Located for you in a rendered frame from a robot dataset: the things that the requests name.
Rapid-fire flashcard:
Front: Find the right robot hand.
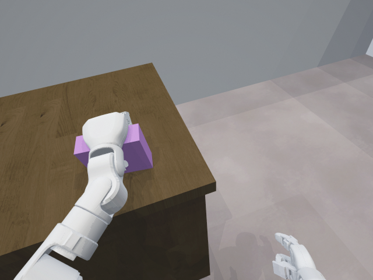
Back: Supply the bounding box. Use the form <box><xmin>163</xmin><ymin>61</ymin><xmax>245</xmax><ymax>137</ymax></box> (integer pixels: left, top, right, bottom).
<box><xmin>272</xmin><ymin>233</ymin><xmax>316</xmax><ymax>280</ymax></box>

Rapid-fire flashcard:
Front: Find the robot left forearm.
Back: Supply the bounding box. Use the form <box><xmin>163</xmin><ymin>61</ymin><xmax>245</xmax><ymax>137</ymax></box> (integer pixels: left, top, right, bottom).
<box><xmin>14</xmin><ymin>143</ymin><xmax>128</xmax><ymax>280</ymax></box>

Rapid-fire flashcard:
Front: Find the sponge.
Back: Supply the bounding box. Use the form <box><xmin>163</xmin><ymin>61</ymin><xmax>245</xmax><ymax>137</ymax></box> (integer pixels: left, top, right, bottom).
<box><xmin>74</xmin><ymin>124</ymin><xmax>153</xmax><ymax>173</ymax></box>

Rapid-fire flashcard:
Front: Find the robot left upper arm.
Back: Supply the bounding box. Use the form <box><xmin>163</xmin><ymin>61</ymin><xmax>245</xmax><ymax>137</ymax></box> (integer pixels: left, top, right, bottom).
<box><xmin>23</xmin><ymin>254</ymin><xmax>83</xmax><ymax>280</ymax></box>

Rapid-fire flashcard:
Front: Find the left robot hand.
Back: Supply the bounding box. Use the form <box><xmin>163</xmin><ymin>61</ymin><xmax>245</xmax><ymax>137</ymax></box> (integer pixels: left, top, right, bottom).
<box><xmin>82</xmin><ymin>111</ymin><xmax>132</xmax><ymax>170</ymax></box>

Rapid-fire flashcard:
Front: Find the robot right forearm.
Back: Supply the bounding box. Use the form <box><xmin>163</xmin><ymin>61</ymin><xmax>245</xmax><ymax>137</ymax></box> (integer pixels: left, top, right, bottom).
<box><xmin>297</xmin><ymin>267</ymin><xmax>326</xmax><ymax>280</ymax></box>

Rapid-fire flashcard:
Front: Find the table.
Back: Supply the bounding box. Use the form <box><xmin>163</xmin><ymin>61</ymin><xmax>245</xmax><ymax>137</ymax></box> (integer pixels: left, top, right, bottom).
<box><xmin>0</xmin><ymin>63</ymin><xmax>216</xmax><ymax>280</ymax></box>

